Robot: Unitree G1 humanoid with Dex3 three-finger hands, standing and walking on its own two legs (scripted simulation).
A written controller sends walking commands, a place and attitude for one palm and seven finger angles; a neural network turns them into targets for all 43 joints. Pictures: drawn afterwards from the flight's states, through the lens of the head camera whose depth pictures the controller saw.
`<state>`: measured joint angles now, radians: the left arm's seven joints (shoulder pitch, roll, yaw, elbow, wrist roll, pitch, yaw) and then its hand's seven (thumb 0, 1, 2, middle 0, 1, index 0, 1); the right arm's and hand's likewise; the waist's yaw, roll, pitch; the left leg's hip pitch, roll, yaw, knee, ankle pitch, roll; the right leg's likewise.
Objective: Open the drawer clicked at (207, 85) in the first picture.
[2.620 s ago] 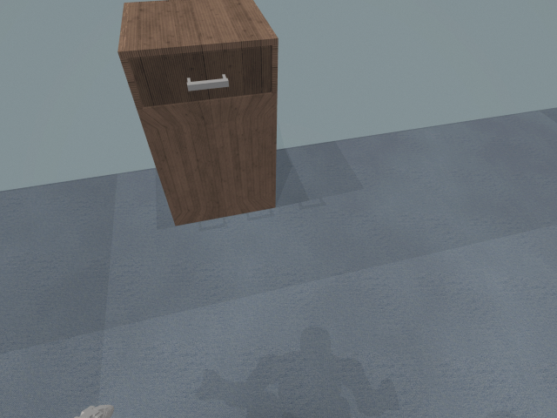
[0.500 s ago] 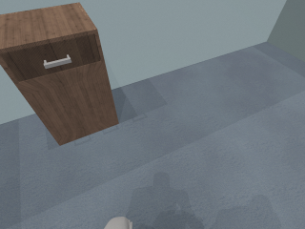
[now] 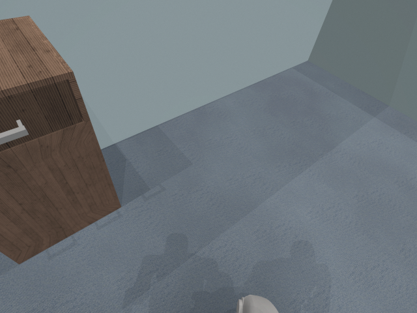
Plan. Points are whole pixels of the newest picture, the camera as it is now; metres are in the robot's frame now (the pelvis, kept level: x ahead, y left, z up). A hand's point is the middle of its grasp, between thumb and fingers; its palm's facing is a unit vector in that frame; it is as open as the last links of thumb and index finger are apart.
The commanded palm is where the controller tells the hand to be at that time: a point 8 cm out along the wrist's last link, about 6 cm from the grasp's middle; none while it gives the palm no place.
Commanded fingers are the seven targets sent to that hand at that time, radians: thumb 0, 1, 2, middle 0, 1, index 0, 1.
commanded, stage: turn to face it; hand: left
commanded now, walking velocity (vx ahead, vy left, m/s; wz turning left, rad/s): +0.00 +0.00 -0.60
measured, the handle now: out of the picture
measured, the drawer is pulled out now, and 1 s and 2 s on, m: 0.00 0.00 0.00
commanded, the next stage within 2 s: take the last steps up to it in 1.48 s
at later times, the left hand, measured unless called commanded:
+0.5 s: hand (145, 269) +0.24 +0.16 -0.17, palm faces +0.06 -0.98 -0.17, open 7.2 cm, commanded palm none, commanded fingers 0.00 0.90 0.90 -0.20 -0.30 -0.20 -0.30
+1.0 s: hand (89, 307) +0.15 +0.26 -0.16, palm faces +0.37 -0.89 -0.25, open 7.4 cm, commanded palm none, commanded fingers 0.00 0.90 0.90 -0.20 -0.30 -0.20 -0.30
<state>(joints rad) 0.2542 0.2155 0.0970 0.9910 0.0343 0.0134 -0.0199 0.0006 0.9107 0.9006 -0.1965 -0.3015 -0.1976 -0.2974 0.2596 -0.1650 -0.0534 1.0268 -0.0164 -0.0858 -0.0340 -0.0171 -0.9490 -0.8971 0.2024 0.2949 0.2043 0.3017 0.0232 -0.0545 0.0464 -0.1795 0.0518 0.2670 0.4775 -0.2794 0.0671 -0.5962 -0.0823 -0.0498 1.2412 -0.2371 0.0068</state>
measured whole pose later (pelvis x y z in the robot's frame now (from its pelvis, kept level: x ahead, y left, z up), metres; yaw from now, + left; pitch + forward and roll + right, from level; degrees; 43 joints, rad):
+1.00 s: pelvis +0.14 +0.02 +0.00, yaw +20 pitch +1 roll -1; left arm 0.16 0.25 0.08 0.93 0.01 0.07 0.01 0.00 0.91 0.90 -0.20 -0.30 -0.20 -0.30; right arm 0.24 -0.20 -0.06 0.93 -0.02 0.02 0.00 0.01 -0.91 -0.90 0.20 0.30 0.20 0.30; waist -0.03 -0.01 0.05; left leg -0.29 -0.04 -0.05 0.47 -0.18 0.05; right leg -0.44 -0.06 0.00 0.95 -0.40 0.09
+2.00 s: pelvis +0.12 +0.01 +0.01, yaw +43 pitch -2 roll +1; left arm 0.27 0.22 0.05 1.06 0.03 0.03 -0.02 0.00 0.91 0.90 -0.20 -0.30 -0.20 -0.30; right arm 0.38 -0.15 -0.03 1.07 -0.02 -0.04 -0.03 0.00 -0.93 -0.90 0.20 0.29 0.20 0.30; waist 0.00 -0.05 0.01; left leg 0.00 -0.04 0.06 0.29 -0.25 0.05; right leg -0.49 -0.11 -0.05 0.96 -0.25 0.05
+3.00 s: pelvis +0.29 +0.08 -0.01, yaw +42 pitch +0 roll +2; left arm 0.27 0.17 0.04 1.06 0.02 0.04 0.03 0.00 0.91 0.90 -0.20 -0.30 -0.20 -0.30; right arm 0.11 -0.12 -0.03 1.02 -0.01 0.01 -0.05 -0.01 -0.92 -0.90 0.20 0.30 0.21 0.30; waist 0.02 -0.03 0.09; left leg -0.31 0.03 0.13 0.48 -0.17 0.01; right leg -0.25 -0.04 -0.06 0.68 -0.45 -0.01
